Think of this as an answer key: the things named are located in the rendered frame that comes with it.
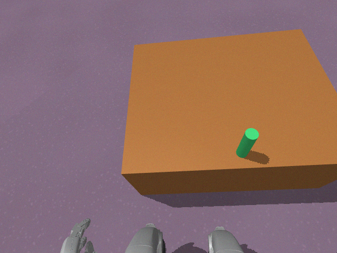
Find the left robot hand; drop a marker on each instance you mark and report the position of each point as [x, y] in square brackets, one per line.
[74, 243]

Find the can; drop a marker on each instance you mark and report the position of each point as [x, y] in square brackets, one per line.
[247, 142]

